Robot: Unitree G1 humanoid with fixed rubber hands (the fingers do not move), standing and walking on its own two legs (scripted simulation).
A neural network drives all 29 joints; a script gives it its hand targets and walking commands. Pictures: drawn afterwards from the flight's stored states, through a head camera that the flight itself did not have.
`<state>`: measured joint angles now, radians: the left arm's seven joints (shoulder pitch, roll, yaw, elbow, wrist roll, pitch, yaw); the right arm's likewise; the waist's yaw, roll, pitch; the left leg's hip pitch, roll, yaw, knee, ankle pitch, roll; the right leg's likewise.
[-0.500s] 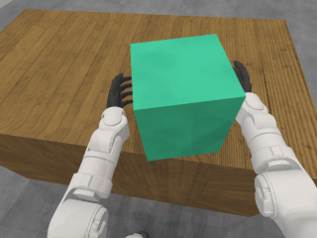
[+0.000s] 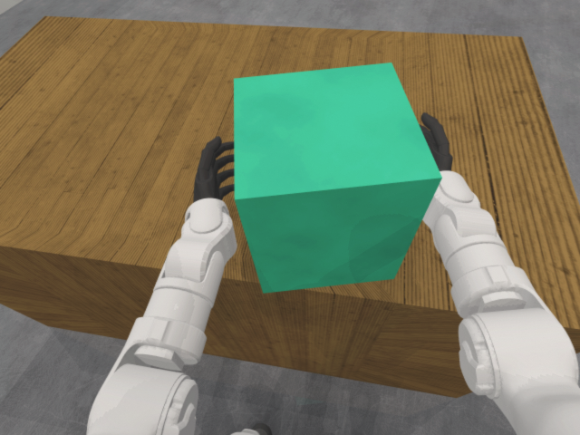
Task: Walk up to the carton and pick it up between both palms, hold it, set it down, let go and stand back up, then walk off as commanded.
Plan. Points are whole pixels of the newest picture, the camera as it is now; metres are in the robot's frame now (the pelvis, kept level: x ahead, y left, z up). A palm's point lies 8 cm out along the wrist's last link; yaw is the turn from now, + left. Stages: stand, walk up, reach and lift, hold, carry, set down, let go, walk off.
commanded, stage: reach and lift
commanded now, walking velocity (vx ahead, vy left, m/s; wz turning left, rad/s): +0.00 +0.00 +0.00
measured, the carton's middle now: (321, 188) +0.45 +0.04 +0.06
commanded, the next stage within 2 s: none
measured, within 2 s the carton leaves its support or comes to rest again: leaves its support in 0.62 s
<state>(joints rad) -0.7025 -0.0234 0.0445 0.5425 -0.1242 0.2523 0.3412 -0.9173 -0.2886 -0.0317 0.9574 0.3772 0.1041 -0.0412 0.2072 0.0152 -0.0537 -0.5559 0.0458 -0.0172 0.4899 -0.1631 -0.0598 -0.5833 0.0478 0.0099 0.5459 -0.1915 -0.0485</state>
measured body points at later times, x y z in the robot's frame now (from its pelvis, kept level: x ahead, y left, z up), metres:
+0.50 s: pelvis +0.00 +0.00 +0.00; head +0.09 -0.02 +0.44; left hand +0.40 +0.19 +0.09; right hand +0.50 -0.10 +0.08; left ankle +0.04 +0.16 -0.73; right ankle +0.04 -0.08 -0.73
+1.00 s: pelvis +0.00 +0.00 +0.00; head +0.04 -0.03 +0.45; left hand +0.39 +0.18 +0.12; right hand +0.48 -0.11 +0.11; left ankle +0.04 +0.16 -0.73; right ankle +0.04 -0.08 -0.73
